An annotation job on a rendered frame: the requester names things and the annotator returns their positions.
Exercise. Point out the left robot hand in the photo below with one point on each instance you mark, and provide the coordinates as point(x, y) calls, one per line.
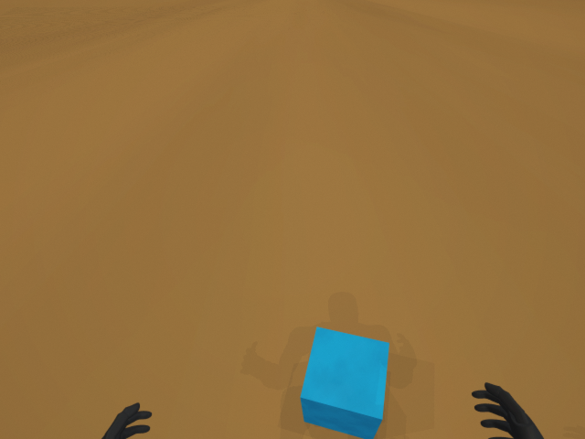
point(129, 415)

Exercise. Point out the right robot hand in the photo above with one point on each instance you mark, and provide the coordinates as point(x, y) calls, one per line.
point(517, 424)

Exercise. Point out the carton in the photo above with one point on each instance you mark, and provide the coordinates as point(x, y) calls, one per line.
point(345, 382)

